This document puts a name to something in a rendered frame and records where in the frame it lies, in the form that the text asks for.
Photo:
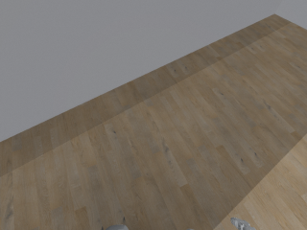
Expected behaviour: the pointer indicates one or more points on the robot right hand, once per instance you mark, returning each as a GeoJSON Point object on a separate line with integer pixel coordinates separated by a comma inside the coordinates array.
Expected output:
{"type": "Point", "coordinates": [241, 224]}

